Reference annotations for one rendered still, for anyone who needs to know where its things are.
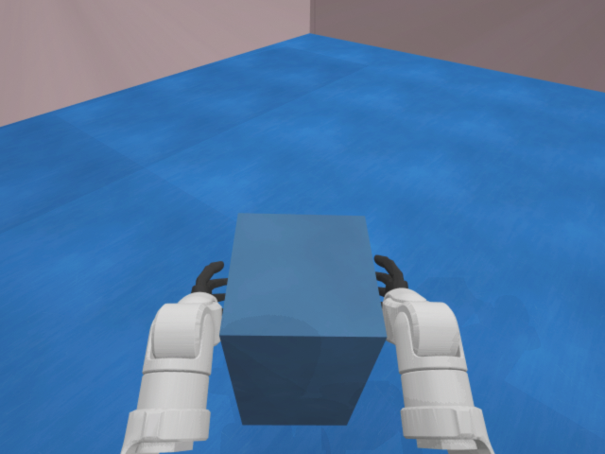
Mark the left robot hand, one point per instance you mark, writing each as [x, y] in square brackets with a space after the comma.
[204, 284]

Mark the robot right forearm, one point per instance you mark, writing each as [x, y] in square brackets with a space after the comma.
[439, 409]

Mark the right robot hand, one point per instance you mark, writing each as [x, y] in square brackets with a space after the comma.
[393, 280]

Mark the robot left forearm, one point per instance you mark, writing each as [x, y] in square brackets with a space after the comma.
[171, 411]

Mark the carton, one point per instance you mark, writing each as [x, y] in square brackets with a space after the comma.
[302, 323]

